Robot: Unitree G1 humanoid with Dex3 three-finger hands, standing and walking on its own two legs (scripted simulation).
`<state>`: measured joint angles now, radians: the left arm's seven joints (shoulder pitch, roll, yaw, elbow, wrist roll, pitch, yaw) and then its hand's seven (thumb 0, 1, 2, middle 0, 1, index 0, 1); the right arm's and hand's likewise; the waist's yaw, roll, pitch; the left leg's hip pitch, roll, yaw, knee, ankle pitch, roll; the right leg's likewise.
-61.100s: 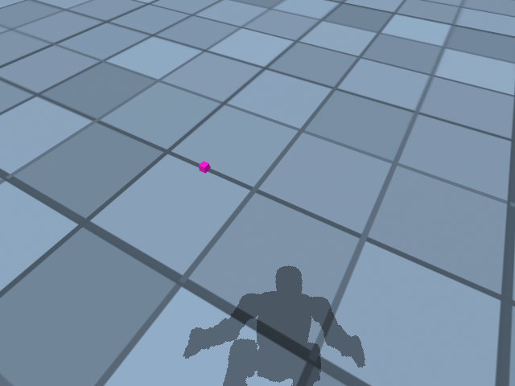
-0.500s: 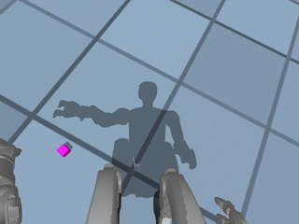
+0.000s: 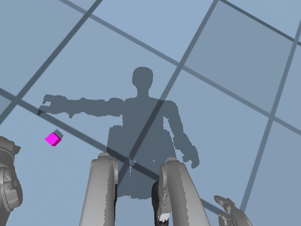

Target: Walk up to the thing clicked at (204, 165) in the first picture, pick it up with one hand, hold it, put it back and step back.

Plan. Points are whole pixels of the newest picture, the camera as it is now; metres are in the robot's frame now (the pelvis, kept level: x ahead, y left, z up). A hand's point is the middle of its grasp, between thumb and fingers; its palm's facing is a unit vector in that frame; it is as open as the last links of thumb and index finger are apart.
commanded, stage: approach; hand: left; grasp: from above
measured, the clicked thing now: (53, 139) +0.36 +0.39 -0.50
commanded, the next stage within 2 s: none
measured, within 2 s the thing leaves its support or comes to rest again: neither
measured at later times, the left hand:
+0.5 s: hand (40, 139) +0.34 +0.39 -0.37, palm faces -0.13 -0.40 -0.91, open 14.3 cm
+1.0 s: hand (44, 132) +0.37 +0.39 -0.39, palm faces +0.02 -0.43 -0.90, open 14.1 cm
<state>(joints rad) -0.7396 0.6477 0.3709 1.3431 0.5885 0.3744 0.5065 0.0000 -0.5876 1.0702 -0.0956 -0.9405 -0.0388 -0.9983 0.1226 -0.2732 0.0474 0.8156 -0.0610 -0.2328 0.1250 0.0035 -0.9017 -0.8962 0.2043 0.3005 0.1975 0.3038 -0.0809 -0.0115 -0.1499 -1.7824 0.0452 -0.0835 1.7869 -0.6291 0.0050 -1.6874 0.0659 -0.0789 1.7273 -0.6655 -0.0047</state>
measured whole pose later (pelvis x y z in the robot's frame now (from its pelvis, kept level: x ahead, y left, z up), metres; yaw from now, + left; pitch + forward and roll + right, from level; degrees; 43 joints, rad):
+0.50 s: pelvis -0.04 +0.00 -0.19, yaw -4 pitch +31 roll -8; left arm -1.00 0.86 0.46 1.65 0.70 0.32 0.58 0.00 -0.59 1.10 -0.10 -0.98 -0.05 -1.04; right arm 0.11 -0.28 0.13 0.87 -0.15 -0.29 0.25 0.00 -0.91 -0.89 0.20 0.30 0.20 0.30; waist -0.20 -0.04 0.05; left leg -2.33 0.05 -0.12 2.39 -0.62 0.02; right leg -2.22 0.07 -0.12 2.33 -0.67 0.01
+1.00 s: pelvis -0.03 +0.00 -0.21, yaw -8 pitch +29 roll -12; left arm -0.94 0.91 0.58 1.51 0.62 0.38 0.59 0.00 -0.53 1.01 -0.18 -0.87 -0.13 -0.92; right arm 0.14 -0.37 0.15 0.81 -0.12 -0.32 0.33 0.00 -0.92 -0.90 0.20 0.30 0.19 0.30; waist -0.21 -0.05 0.08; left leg -2.33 0.06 -0.20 2.48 -0.69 0.01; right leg -2.20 0.10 -0.19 2.37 -0.71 0.01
